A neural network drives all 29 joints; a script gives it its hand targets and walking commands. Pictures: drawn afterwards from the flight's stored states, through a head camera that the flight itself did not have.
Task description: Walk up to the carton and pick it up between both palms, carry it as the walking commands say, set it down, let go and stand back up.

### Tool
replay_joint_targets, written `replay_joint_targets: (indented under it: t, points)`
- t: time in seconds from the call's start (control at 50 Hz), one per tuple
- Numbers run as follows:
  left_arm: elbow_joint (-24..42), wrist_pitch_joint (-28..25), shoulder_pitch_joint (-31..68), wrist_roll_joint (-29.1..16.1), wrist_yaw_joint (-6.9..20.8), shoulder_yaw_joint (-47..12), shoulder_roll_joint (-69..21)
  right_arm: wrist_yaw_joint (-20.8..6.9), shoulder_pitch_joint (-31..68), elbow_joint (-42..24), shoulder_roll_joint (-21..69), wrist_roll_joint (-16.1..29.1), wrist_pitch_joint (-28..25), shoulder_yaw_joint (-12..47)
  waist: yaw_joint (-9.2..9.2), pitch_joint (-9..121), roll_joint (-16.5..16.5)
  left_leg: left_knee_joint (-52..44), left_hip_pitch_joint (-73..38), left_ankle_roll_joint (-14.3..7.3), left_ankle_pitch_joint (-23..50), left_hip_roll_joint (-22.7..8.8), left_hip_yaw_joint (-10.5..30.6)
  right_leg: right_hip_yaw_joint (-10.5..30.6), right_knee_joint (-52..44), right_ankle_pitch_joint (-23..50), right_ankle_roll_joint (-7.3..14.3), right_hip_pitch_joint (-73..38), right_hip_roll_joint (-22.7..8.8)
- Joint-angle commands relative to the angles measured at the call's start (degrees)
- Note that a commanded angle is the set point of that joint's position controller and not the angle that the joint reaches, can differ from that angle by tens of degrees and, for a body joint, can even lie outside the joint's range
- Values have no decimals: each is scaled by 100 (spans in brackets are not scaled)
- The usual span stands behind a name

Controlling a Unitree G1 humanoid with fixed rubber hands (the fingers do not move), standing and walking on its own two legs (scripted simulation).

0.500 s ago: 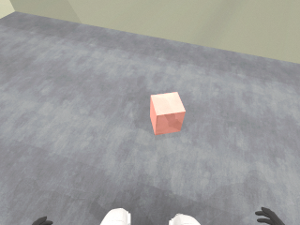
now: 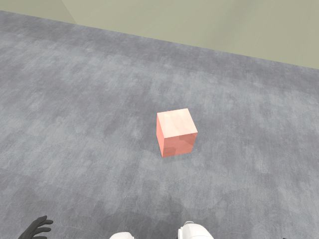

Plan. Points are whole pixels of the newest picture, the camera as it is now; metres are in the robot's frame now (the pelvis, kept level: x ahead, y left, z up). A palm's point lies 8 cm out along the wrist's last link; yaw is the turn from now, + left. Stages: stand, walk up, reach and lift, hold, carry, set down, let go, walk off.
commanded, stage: walk up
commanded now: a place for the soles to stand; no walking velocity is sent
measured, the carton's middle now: (174, 133) +0.81 -0.11 -0.61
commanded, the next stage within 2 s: none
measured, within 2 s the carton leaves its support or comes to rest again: neither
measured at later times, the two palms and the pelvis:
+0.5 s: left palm (39, 187) +0.26 +0.35 -0.08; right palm (284, 217) +0.18 -0.31 -0.06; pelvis +0.14 +0.03 +0.01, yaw -2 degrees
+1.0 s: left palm (56, 156) +0.36 +0.34 -0.09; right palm (269, 175) +0.30 -0.32 -0.07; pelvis +0.26 +0.02 +0.00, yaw -3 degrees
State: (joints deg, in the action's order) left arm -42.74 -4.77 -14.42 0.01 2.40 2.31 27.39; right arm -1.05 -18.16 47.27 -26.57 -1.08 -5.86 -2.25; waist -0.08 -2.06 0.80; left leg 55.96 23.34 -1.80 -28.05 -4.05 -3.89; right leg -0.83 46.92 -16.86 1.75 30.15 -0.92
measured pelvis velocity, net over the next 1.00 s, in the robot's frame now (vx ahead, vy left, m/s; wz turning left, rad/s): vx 0.26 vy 0.02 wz -0.06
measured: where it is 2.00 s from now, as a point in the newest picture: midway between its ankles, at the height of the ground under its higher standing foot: (158, 208)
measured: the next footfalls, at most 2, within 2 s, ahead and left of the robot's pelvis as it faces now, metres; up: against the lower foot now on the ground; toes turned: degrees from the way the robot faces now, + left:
left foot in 0.22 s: +0.17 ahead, +0.13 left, +0.00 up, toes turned +5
right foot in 0.62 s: +0.31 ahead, -0.12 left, +0.00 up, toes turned -4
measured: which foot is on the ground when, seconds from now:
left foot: up 0.00-0.20, down 0.22-0.62, up 0.64-0.84, down 0.86-1.00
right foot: down 0.00-0.24, up 0.26-0.60, down 0.62-0.88, up 0.90-1.00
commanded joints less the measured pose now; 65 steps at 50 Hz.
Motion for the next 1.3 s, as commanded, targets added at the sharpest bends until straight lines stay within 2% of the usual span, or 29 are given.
replay_joint_targets:
  t: [0.0, 0.04, 0.16, 0.2, 0.22, 0.24, 0.28, 0.34, 0.38, 0.46, 0.54, 0.56, 0.58, 0.6, 0.62, 0.72, 0.8, 0.82, 0.84, 0.86, 0.88, 0.92, 0.96, 1.04, 1.14, 1.16, 1.18, 1.2, 1.28]
  points:
    - [-8, -171, -1197, 44, -223, 641, 1799, 71, 1158, -626, -1410, 21, 17, -392, -556, -67, 382, 1840, 3010, -131, 9, -74, 727, 4277, -2776, -1293, 1269, -2653, -1676]
    - [28, -90, -883, 13, -240, 570, 1604, 14, 825, -524, -1277, -18, 27, -343, -370, -26, 736, 824, 2456, -48, 77, -214, 575, 3037, -2456, -857, 1342, -2287, -1357]
    - [303, 14, -285, 148, -102, 536, 1796, -61, 346, -210, -1303, 53, -46, -472, -73, -256, 1054, -1020, 209, 29, 126, 91, -78, 2305, -2325, -1906, 1372, -132, -1162]
    - [421, 46, -71, 124, -93, 400, 1284, -9, -533, 39, -1388, -10, -128, -602, 564, 417, -13, -1953, -1978, -118, 672, 301, 2, 1384, -715, -1782, 909, 1078, -561]
    - [498, 45, -152, 105, -88, 273, 599, 73, -1167, 147, -1870, -117, -182, -757, 966, 850, -1803, -3216, -2937, -475, -1518, -896, 2322, 664, 1506, -1643, 409, 2194, 244]
    - [495, 50, 22, 78, -92, 255, 687, 128, -1041, 38, -2059, -83, -188, -760, 1019, 445, -1520, -4295, -2673, -681, -2532, -2229, 4439, 522, 2468, -1363, 168, 3005, 485]
    - [281, 80, -153, 107, -117, 369, 1173, 166, -355, -166, -1981, 11, -149, -743, 504, -205, -396, -4079, -1924, -706, -2017, -2071, 3761, 956, 2634, -624, 35, 2758, 27]
    - [102, 22, -426, 57, -47, 359, 984, 172, -466, -159, -1531, -3, -177, -571, 405, 197, -702, -3264, -2412, -687, 1458, -1324, 1882, 507, 2011, -291, -13, 2288, -162]
    - [163, 33, -141, 32, -42, 312, 801, 153, -612, -225, -1585, 4, -188, -576, 472, 336, -663, -2923, -2637, -822, 3247, -1481, 1617, 487, 1649, -337, -73, 2215, -236]
    - [360, 37, 383, 19, -18, 262, 706, 180, -349, -338, -1725, -25, -110, -539, 407, 17, -644, -2879, -1896, -1371, 3104, -1669, 1353, 69, 813, -376, -6, 1717, -393]
    - [55, 7, -212, 59, 49, 339, 796, 125, 183, -457, -1743, -10, -28, -523, -53, 373, -879, -2366, -783, -1100, 2414, -1604, 956, -628, -679, -135, 128, -639, -101]
    - [-165, -43, -971, 122, -33, 433, 926, 131, 295, -635, -1495, -14, -17, -393, -562, 796, -184, -1063, -102, -783, 3006, -1153, 579, -613, -1178, 56, 181, -2168, 330]
    - [-302, -95, -1871, 188, -131, 667, 1462, 120, 305, -648, -866, 55, -18, -246, -1036, 1137, 1378, 1231, 767, -274, 2758, -453, -34, 1294, -2028, -788, 478, -3115, -472]
    - [-116, -113, -1631, 94, -235, 727, 1800, 118, 151, -728, -693, 48, -39, -52, -731, 830, 1969, 1643, 2317, -133, 16, 556, 141, 4037, -2963, -1235, 855, -3483, -1485]
    - [-55, -76, -1283, 74, -253, 703, 1907, 129, 580, -756, -1147, 71, 38, -189, -614, 641, 813, 1934, 3019, -129, -221, 264, 561, 4738, -3260, -1855, 1123, -3511, -1809]
    - [134, -23, -581, 94, -211, 558, 1582, -2, 206, -415, -1140, 35, 62, -314, -95, -122, 928, 443, 1446, -89, -420, -115, 355, 2628, -2579, -1842, 1304, -909, -1128]
    - [323, 100, -199, 199, -93, 546, 1686, 10, -157, -192, -1335, 7, 1, -463, 60, -232, 861, -1104, 93, -98, -310, 101, 67, 2578, -2489, -2691, 1396, 354, -1190]
    - [339, 128, 261, 144, -44, 517, 1642, 29, -723, -8, -1359, 46, -36, -560, 446, 105, 914, -1490, -1238, -166, 324, 181, -14, 1979, -1831, -2884, 1059, 1033, -931]
    - [461, 170, 199, 173, -49, 375, 1085, 96, -1273, 179, -1519, -48, -96, -631, 827, 302, -86, -1967, -2540, -175, 45, 99, 436, 1308, -307, -2530, 777, 2127, -325]
    - [587, 196, 271, 141, -75, 253, 361, 165, -1895, 239, -2145, -186, -147, -832, 1128, 562, -2089, -3706, -3007, -635, -2722, -1512, 3352, 409, 2220, -2094, 274, 3175, 756]
    - [629, 183, 377, 192, -127, 335, 835, 247, -888, -131, -2150, -80, -127, -739, 824, -167, -1095, -4663, -1969, -1051, -3245, -2438, 4823, 806, 2645, -1526, 93, 3211, 394]
    - [322, 107, -56, 119, -80, 376, 1146, 266, -398, -206, -1927, -33, -119, -702, 347, -397, 2, -3802, -1824, -1042, -1399, -1974, 3507, 947, 2167, -616, -16, 2640, -53]
    - [203, 88, -40, 110, -54, 354, 986, 235, -417, -319, -1619, -39, -170, -623, 351, -208, -527, -3466, -2097, -722, 582, -1645, 2519, 632, 1767, -556, -31, 2369, -201]
    - [280, 96, 270, 61, -111, 312, 663, 245, -596, -289, -1691, -20, -137, -528, 361, -191, -900, -2787, -1607, -1152, 3577, -1670, 1576, 125, 1243, -483, 7, 1645, -262]
    - [-95, 62, -548, 103, -177, 373, 741, 218, 293, -596, -1358, 11, 57, -333, -269, 437, -533, -1380, -35, -716, 3328, -1099, 563, -403, -707, 390, 255, -1407, 158]
    - [-230, 43, -848, 150, -260, 463, 990, 256, 117, -514, -1084, 65, 69, -272, -406, 806, 338, -174, 226, -431, 3487, -784, 252, 134, -1005, 653, 465, -1978, 164]
    - [-133, 12, -1037, 174, -338, 582, 1485, 233, 43, -630, -713, 84, 87, -125, -526, 782, 1545, 1196, 1412, -63, 2004, -53, -10, 2725, -2008, 670, 908, -2538, -1047]
    - [-19, 40, -870, 34, -370, 562, 1494, 280, 174, -620, -734, 100, 183, -92, -331, 521, 1155, 1161, 2050, -142, -345, 158, 449, 3929, -2354, 805, 1257, -2389, -1618]
    - [24, 119, -307, 157, -361, 541, 1576, 212, 135, -445, -1084, 4, 298, -313, -165, -148, 848, 326, 1467, -110, -969, -52, 453, 3282, -2355, -1283, 1245, -1115, -1293]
